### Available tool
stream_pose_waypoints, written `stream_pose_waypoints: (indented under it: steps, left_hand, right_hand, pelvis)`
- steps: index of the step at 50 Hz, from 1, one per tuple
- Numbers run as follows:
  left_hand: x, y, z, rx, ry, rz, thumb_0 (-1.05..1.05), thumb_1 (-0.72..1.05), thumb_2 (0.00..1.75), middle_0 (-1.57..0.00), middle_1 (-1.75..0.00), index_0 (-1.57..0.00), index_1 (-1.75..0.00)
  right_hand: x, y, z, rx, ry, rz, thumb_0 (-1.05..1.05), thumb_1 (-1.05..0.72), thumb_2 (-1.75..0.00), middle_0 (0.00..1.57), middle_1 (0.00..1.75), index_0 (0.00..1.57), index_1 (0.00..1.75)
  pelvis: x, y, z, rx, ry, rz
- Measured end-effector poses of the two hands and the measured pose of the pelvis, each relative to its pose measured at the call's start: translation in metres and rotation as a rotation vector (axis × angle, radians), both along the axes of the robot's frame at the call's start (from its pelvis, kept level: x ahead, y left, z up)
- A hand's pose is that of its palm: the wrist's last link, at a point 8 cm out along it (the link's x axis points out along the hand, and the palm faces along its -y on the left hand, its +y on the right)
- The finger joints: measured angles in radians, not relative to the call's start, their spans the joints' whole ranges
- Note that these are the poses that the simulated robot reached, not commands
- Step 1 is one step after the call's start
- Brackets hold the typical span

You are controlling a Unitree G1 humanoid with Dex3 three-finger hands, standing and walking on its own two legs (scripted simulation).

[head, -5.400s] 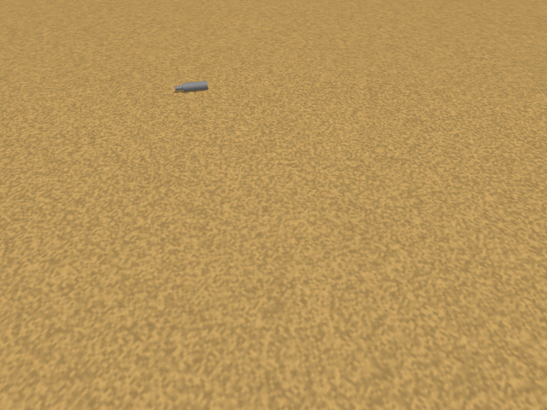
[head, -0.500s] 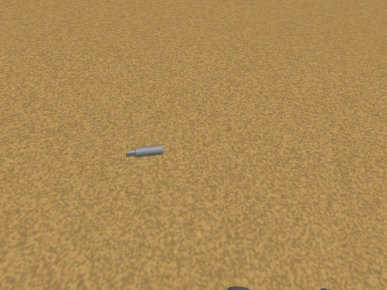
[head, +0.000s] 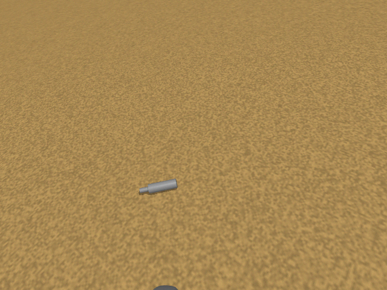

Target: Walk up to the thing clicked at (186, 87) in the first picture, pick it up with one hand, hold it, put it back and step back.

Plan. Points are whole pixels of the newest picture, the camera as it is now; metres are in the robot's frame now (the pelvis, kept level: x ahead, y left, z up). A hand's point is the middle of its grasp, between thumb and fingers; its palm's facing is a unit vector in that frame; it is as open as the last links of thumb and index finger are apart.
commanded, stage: walk up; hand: left
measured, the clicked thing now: (158, 186) +0.82 +0.34 -0.74
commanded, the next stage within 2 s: none
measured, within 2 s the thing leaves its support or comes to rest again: neither
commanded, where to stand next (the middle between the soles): +0.40 +0.13 m, yaw -2 degrees
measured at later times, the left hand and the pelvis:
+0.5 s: hand (55, 281) +0.19 +0.38 -0.16, palm faces +0.00 -0.93 -0.37, open 7.4 cm; pelvis +0.15 +0.10 -0.01, yaw +3 degrees
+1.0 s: hand (57, 225) +0.31 +0.41 -0.11, palm faces +0.01 -0.87 -0.50, open 7.4 cm; pelvis +0.27 +0.12 -0.01, yaw +1 degrees
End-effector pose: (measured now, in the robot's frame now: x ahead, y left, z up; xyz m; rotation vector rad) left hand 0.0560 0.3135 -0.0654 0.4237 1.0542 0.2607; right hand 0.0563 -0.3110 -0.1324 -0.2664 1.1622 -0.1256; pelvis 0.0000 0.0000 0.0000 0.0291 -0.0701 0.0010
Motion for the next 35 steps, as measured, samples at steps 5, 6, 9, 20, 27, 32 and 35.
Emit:
stream_pose_waypoints:
  steps: [5,6,9,20,27,32,35]
  left_hand:
    - [0.007,0.012,0.000,0.002,0.039,0.024,0.00,0.90,0.89,-0.21,-0.30,-0.21,-0.30]
    - [0.009,0.016,-0.001,0.001,0.045,0.029,0.00,0.90,0.89,-0.21,-0.30,-0.21,-0.30]
    - [0.017,0.031,-0.008,-0.005,0.063,0.045,0.00,0.90,0.89,-0.21,-0.30,-0.21,-0.30]
    - [0.078,0.102,-0.059,-0.057,0.136,0.076,0.00,0.90,0.90,-0.21,-0.30,-0.20,-0.30]
    - [0.140,0.114,-0.050,-0.103,0.092,0.044,0.00,0.90,0.90,-0.21,-0.30,-0.20,-0.30]
    - [0.170,0.117,-0.043,-0.086,0.117,0.024,0.00,0.90,0.90,-0.21,-0.30,-0.20,-0.30]
    - [0.191,0.116,-0.038,-0.061,0.132,0.008,0.00,0.90,0.90,-0.21,-0.30,-0.20,-0.30]
  right_hand:
    - [0.038,0.002,0.010,-0.020,-0.009,0.004,0.01,-0.91,-0.90,0.20,0.30,0.21,0.30]
    - [0.044,0.003,0.011,-0.025,-0.004,0.009,0.00,-0.91,-0.90,0.20,0.30,0.20,0.30]
    - [0.065,0.012,0.016,-0.043,0.014,0.031,0.01,-0.91,-0.90,0.20,0.30,0.20,0.30]
    - [0.167,0.079,0.031,-0.119,-0.087,0.078,0.01,-0.91,-0.90,0.20,0.30,0.21,0.30]
    - [0.184,0.110,0.044,-0.107,-0.069,0.044,0.00,-0.90,-0.90,0.21,0.30,0.21,0.30]
    - [0.197,0.113,0.036,-0.092,-0.046,0.021,0.00,-0.90,-0.90,0.21,0.30,0.21,0.30]
    - [0.206,0.111,0.024,-0.075,-0.031,0.004,0.00,-0.90,-0.90,0.21,0.30,0.21,0.30]
  pelvis:
    - [0.028,0.009,0.004,-0.022,0.002,0.010]
    - [0.034,0.011,0.004,-0.027,0.004,0.013]
    - [0.052,0.021,0.002,-0.041,0.009,0.024]
    - [0.124,0.086,-0.020,-0.051,0.006,0.041]
    - [0.163,0.104,-0.004,-0.044,0.007,0.048]
    - [0.192,0.111,-0.004,-0.018,0.010,0.027]
    - [0.211,0.112,-0.006,-0.007,0.013,0.017]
